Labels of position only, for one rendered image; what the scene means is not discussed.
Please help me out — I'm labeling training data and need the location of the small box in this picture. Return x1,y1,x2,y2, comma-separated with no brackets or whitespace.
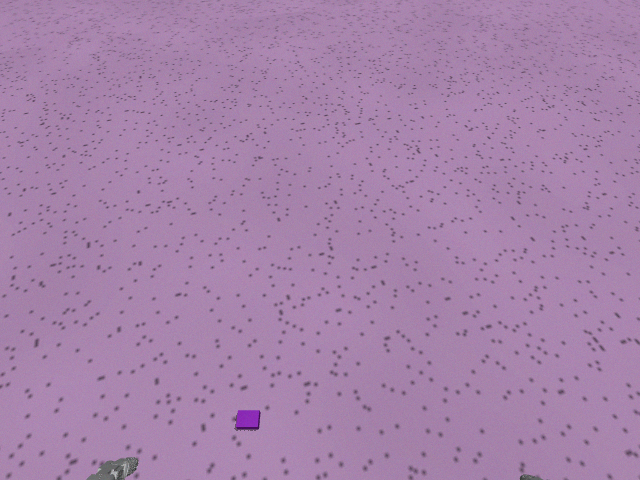
236,410,260,429

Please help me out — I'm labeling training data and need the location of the left robot hand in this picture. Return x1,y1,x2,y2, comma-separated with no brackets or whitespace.
86,457,138,480

